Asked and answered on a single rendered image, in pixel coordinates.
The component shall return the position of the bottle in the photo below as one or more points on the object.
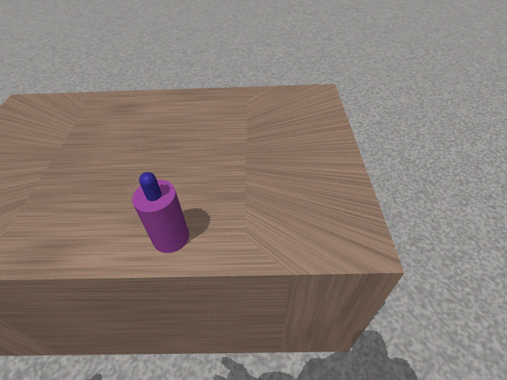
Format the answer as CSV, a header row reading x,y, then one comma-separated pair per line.
x,y
159,209

